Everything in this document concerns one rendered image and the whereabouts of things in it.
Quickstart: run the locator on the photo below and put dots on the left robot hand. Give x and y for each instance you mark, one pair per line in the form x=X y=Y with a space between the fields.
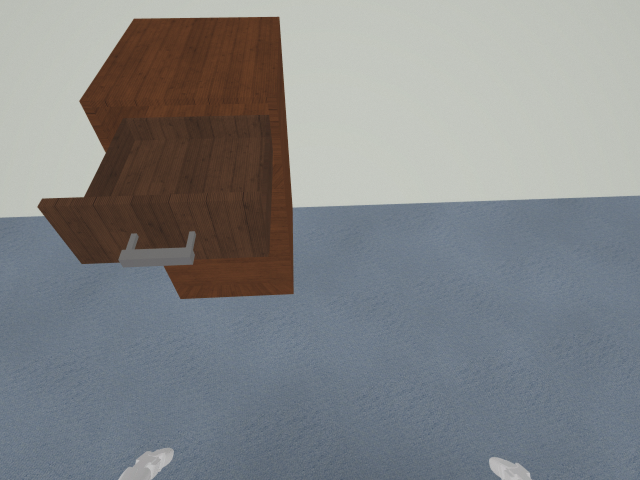
x=148 y=465

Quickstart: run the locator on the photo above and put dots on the drawer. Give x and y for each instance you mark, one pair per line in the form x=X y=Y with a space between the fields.
x=162 y=177

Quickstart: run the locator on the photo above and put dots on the cabinet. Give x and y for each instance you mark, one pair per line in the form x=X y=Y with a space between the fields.
x=187 y=67

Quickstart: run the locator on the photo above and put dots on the right robot hand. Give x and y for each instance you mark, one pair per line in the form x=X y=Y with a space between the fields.
x=507 y=470

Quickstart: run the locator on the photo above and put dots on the handle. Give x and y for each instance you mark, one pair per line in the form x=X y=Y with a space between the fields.
x=132 y=257

